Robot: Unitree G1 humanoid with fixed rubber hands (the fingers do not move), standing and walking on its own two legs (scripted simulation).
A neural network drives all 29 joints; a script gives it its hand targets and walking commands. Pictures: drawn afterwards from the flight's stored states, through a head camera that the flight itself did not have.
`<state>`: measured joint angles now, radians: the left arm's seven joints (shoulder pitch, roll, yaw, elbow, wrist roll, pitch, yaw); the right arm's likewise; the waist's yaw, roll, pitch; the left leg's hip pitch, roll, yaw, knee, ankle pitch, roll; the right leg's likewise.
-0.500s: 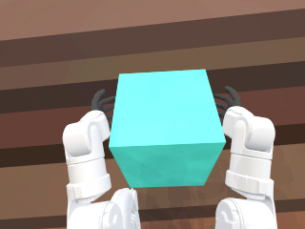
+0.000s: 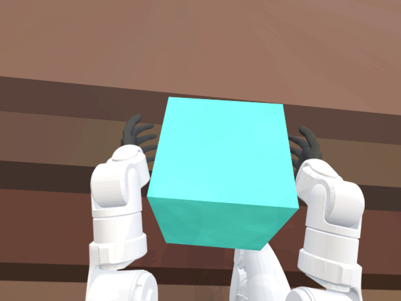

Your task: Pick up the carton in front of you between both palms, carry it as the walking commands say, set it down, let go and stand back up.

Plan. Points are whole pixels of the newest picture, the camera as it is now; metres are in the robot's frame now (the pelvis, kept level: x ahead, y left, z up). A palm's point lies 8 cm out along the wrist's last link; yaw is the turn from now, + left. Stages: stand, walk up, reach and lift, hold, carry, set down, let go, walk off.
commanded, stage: carry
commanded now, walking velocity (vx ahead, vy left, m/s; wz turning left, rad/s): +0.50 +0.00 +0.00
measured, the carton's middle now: (218, 180) +0.35 +0.00 +0.09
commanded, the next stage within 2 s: none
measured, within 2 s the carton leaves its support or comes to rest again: neither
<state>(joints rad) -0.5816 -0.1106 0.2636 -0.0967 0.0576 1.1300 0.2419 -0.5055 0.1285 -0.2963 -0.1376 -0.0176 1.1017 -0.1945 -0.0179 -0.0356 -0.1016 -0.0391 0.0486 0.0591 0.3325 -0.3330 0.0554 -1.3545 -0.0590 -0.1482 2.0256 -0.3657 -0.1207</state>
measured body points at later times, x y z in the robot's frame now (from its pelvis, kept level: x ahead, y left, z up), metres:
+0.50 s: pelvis +0.33 +0.03 +0.18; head +0.33 -0.01 +0.63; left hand +0.68 +0.17 +0.37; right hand +0.69 -0.14 +0.33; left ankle +0.48 +0.16 -0.29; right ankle +0.22 -0.06 -0.57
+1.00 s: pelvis +0.67 +0.00 +0.37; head +0.68 +0.04 +0.82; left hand +1.03 +0.18 +0.53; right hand +1.04 -0.14 +0.55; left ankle +0.51 +0.13 -0.37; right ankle +0.82 -0.10 -0.20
